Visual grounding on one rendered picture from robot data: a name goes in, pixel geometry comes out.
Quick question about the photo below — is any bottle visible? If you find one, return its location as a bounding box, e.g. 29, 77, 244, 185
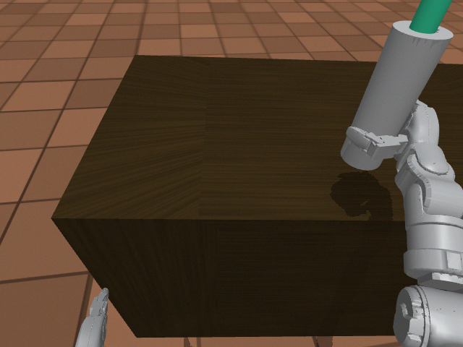
341, 0, 454, 171

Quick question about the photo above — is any left robot hand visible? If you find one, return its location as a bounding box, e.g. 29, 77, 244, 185
75, 288, 109, 347

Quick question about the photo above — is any right robot hand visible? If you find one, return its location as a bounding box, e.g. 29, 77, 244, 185
346, 99, 439, 161

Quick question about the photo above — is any right robot arm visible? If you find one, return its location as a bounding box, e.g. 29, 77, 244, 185
393, 142, 463, 347

